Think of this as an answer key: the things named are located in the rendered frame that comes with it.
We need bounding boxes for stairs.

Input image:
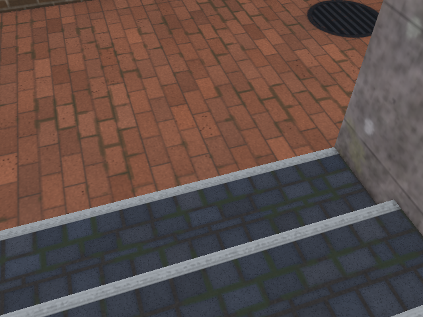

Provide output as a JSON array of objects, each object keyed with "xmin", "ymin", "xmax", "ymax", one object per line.
[{"xmin": 0, "ymin": 147, "xmax": 423, "ymax": 317}]

